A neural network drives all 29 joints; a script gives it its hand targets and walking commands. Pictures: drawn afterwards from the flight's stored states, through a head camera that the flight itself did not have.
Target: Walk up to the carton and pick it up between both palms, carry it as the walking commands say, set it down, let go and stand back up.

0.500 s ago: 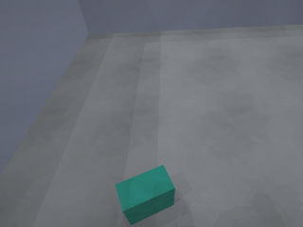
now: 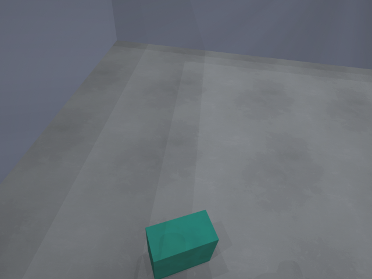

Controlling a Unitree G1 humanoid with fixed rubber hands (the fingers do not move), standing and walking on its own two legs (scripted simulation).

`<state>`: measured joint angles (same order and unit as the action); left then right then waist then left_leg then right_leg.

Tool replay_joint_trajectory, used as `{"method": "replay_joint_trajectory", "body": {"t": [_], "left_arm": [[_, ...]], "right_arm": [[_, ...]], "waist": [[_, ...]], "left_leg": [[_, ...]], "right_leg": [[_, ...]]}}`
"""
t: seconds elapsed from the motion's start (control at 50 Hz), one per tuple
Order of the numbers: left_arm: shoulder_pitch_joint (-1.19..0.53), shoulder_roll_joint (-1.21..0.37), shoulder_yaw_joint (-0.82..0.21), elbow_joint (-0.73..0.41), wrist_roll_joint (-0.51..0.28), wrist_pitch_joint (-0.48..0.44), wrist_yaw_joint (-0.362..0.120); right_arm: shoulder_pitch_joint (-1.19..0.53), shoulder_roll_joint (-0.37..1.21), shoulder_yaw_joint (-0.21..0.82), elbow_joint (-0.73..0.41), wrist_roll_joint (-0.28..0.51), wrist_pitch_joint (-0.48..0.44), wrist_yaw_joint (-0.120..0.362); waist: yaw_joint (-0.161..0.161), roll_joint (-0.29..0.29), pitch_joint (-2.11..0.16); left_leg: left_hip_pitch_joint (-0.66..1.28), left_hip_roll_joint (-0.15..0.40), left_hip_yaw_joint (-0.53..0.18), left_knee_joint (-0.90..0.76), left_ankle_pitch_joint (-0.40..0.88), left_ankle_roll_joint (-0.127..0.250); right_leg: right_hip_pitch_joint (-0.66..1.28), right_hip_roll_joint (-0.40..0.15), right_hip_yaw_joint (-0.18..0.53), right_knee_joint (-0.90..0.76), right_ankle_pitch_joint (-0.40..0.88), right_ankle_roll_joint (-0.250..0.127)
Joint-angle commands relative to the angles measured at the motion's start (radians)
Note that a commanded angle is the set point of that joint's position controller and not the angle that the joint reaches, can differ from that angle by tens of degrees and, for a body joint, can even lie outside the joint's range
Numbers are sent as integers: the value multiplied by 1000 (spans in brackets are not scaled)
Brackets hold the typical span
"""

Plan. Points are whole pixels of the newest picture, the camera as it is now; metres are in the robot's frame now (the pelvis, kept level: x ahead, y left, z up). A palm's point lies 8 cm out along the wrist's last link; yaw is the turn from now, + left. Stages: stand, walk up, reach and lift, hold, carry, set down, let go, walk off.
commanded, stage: walk up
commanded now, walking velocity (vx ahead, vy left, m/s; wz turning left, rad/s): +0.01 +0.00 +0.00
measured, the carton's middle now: (180, 245) +0.45 -0.01 -0.64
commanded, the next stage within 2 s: none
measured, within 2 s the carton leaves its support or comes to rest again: neither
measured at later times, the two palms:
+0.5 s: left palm out of the picture +0.01 +0.22 -0.14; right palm out of the picture +0.00 -0.19 -0.14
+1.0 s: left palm out of the picture +0.12 +0.14 -0.14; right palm out of the picture +0.05 -0.40 -0.14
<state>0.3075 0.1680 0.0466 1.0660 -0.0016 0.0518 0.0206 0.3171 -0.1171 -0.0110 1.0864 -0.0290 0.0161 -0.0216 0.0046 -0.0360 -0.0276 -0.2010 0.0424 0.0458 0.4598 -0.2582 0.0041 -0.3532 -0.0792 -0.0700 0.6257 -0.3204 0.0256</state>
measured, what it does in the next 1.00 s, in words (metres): steps to the right: right foot, then right foot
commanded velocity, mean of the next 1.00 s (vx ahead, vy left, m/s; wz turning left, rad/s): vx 0.03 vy -0.08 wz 0.19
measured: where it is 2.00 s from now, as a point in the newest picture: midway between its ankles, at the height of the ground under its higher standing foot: outside the picture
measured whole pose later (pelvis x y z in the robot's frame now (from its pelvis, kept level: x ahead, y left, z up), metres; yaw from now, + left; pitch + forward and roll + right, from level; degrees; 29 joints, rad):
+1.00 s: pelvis +0.07 -0.11 -0.01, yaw +7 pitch +2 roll -1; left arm 0.19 0.21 0.05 0.94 0.02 0.01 0.02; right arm 0.37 -0.28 -0.08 1.02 -0.04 0.03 -0.03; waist -0.05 0.03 0.05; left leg -0.28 0.13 -0.12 0.67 -0.47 -0.09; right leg -0.31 -0.07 -0.05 0.49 -0.21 0.07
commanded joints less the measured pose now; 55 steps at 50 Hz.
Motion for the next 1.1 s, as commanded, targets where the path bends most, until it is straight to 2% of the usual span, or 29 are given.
{"method": "replay_joint_trajectory", "body": {"t": [0.0,0.06,0.08,0.12,0.16,0.2,0.22,0.36,0.42,0.52,0.54,0.56,0.58,0.6,0.62,0.66,0.7,0.76,0.82,0.88,0.9,0.92,0.94,0.96,0.98,1.02,1.04,1.06,1.08], "left_arm": [[75,0,-5,12,7,-17,-8],[61,16,-13,11,-10,-29,8],[65,19,-12,10,-13,-30,16],[69,16,-22,14,-10,-40,23],[84,47,-15,43,-4,-55,33],[64,48,-20,37,6,-67,29],[63,22,-30,55,7,-67,29],[92,12,-18,70,9,-72,29],[85,-17,-26,66,5,-75,22],[60,7,-19,61,8,-80,26],[25,24,-29,18,42,-70,19],[-55,150,30,-36,51,-45,8],[-109,141,39,-73,63,-31,2],[-148,119,32,-116,62,-20,-4],[-132,107,32,-143,55,-23,-9],[-73,65,22,-122,34,-25,-11],[-82,73,21,-147,26,-24,-12],[-121,52,9,-209,8,-14,-25],[-68,71,7,-190,5,-18,-31],[66,147,28,-132,5,-38,-6],[132,220,43,-112,11,-52,6],[195,314,59,-91,28,-56,15],[187,363,62,-131,28,-66,22],[135,358,48,-141,19,-62,24],[37,328,55,-155,20,-64,25],[-35,218,31,-168,33,-76,24],[-7,234,31,-159,30,-71,30],[-3,215,30,-160,29,-73,35],[-49,212,30,-171,39,-68,25]], "right_arm": [[-22,-111,-12,-46,8,-45,-23],[34,-74,-7,-21,19,-58,-22],[45,-77,-10,-7,18,-56,-21],[22,-105,-24,-3,27,-47,-21],[24,-90,-24,-3,40,-49,-23],[83,-56,-23,4,39,-49,-15],[62,-41,-15,22,31,-48,-20],[48,-78,-20,25,33,-45,-19],[67,-76,-23,29,29,-42,-20],[67,-69,-22,39,26,-40,-16],[32,-135,-52,-12,11,-29,-23],[208,-249,-83,20,-10,-20,-30],[280,-328,-108,32,-22,-11,-45],[273,-323,-108,29,-21,-9,-52],[220,-309,-108,-6,-20,-10,-57],[102,-233,-89,-50,-22,-17,-56],[147,-222,-88,-44,-25,-21,-51],[128,-229,-86,-74,-32,-29,-48],[65,-274,-96,-113,-23,-22,-30],[13,-254,-85,-154,-10,-22,-11],[7,-199,-64,-172,-9,-20,-5],[-14,-164,-58,-207,-15,-23,-3],[7,-128,-58,-192,7,-8,0],[55,-147,-62,-174,2,5,0],[21,-176,-60,-177,7,9,8],[35,-191,-76,-167,16,12,21],[47,-205,-85,-165,16,20,24],[38,-187,-77,-179,14,25,29],[55,-188,-75,-174,10,30,37]], "waist": [[36,195,158],[7,176,100],[7,205,70],[10,150,31],[4,74,10],[-18,99,40],[-8,29,90],[2,-27,76],[1,42,91],[-9,38,86],[-11,23,45],[-68,28,72],[-113,107,166],[-99,121,237],[-79,81,213],[-26,130,187],[-45,178,115],[-30,268,107],[-25,360,-2],[31,255,-43],[62,97,-92],[94,-148,-81],[73,-152,-86],[39,-127,-17],[25,-184,-13],[-11,-231,55],[-11,-208,-12],[-30,-173,-22],[-36,-199,-33]], "left_leg": [[-27,152,-126,-283,57,69],[121,189,-152,-213,376,63],[105,182,-154,-207,349,81],[165,157,-126,-153,353,82],[126,117,-95,-132,314,54],[18,83,-105,-157,205,41],[-7,62,-84,-172,178,39],[101,82,-71,-168,269,38],[88,71,-54,-179,215,43],[77,71,-56,-188,209,34],[115,109,-68,-167,154,23],[126,260,-344,-211,-147,98],[150,400,-587,-285,-206,200],[85,433,-599,-320,-203,217],[86,409,-532,-299,-121,206],[68,331,-396,-259,1,151],[73,259,-311,-212,147,126],[-11,252,-234,-205,246,107],[-18,197,-174,-177,189,60],[-114,90,-122,0,168,-8],[-180,24,-88,124,-47,-41],[-346,-39,-45,344,-328,-59],[-429,-51,-28,574,-419,-59],[-419,10,-89,676,-369,-63],[-419,41,-113,727,-310,-51],[-339,31,-103,696,-171,-59],[-348,16,-104,753,-157,-63],[-370,16,-101,765,-103,-57],[-334,1,-73,752,-89,-44]], "right_leg": [[-67,30,58,88,-4,-26],[-29,47,80,-51,-12,-24],[50,60,66,-136,12,-19],[147,48,50,-345,144,-14],[227,-8,87,-351,271,-27],[292,-55,122,-325,355,-26],[289,-58,111,-323,367,-28],[230,-30,95,-336,383,-31],[230,-38,95,-327,363,-37],[242,-40,96,-334,348,-46],[184,-20,68,-277,223,-25],[50,79,-93,-51,-102,10],[-195,74,-1,204,-164,36],[-268,23,102,306,-82,55],[-310,-1,111,325,-43,56],[-263,-17,153,359,7,52],[-222,20,98,284,20,66],[-136,11,77,169,29,60],[55,55,20,-15,43,65],[342,32,-24,-270,183,68],[428,-73,46,-318,269,47],[492,-256,230,-359,356,0],[443,-451,400,-338,441,-46],[308,-474,373,-342,477,-62],[269,-427,349,-337,478,-124],[165,-241,150,-318,621,-97],[210,-259,124,-287,728,-95],[198,-267,90,-296,714,-99],[161,-250,66,-339,446,-115]]}}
